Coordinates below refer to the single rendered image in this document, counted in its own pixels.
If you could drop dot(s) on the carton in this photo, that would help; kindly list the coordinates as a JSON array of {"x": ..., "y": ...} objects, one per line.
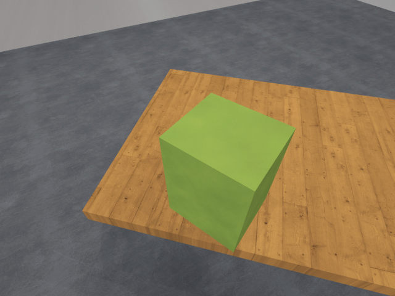
[{"x": 220, "y": 161}]

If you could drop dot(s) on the table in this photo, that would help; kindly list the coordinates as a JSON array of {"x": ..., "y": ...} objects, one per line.
[{"x": 330, "y": 211}]

